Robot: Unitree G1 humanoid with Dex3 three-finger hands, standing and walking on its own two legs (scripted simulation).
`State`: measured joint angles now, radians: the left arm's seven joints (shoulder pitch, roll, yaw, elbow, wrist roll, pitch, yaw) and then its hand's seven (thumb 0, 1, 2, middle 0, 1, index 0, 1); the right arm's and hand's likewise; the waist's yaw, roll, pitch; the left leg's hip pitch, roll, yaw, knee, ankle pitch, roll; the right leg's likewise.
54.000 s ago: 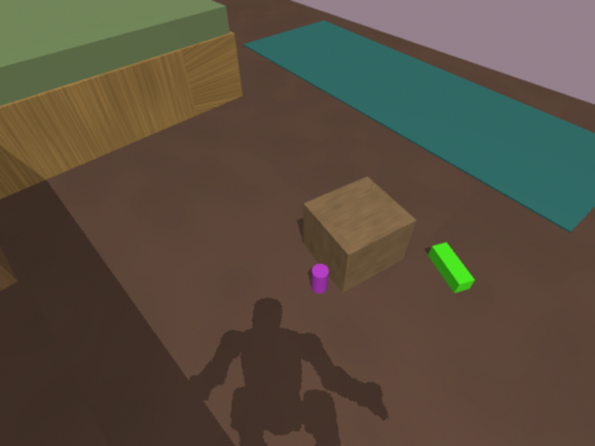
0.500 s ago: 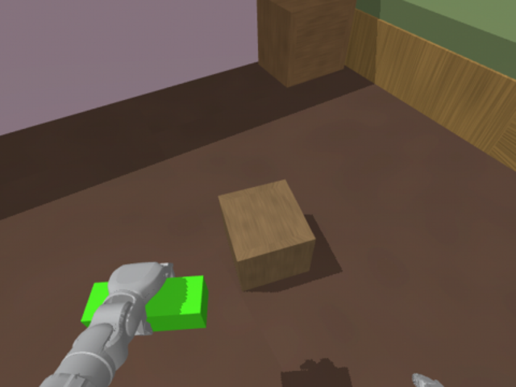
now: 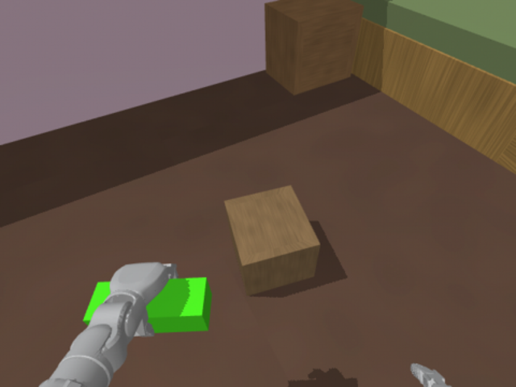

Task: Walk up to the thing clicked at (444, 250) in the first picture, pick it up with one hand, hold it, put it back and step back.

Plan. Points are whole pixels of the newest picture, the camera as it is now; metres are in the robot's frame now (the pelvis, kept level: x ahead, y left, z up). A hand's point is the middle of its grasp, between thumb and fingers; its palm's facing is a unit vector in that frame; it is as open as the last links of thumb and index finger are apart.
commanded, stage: hold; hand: left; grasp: from above
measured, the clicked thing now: (152, 306) +0.29 +0.22 -0.08
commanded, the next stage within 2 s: crouch in 0.58 s
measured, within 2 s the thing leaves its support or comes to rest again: neither
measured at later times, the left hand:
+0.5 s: hand (145, 309) +0.27 +0.23 -0.05, palm faces -0.47 -0.05 -0.88, open 10.4 cm
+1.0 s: hand (152, 319) +0.27 +0.23 -0.10, palm faces -0.49 -0.02 -0.87, open 10.3 cm
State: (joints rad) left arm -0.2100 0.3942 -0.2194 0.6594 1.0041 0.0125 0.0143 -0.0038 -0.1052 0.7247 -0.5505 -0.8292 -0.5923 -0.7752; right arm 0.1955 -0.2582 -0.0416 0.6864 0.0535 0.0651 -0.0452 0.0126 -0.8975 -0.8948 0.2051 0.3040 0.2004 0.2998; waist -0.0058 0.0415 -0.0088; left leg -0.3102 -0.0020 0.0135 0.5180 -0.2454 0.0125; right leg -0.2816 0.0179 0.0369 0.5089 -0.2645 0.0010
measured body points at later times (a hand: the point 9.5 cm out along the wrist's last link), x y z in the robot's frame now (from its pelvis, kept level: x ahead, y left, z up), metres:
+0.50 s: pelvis +0.00 +0.00 +0.00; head +0.01 -0.02 +0.45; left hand +0.30 +0.23 +0.00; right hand +0.13 -0.26 -0.11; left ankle +0.01 +0.11 -0.74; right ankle +0.00 -0.12 -0.74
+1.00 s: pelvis -0.01 +0.00 -0.01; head +0.03 +0.00 +0.44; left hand +0.30 +0.22 -0.05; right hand +0.12 -0.26 -0.12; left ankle +0.01 +0.11 -0.74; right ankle +0.00 -0.12 -0.74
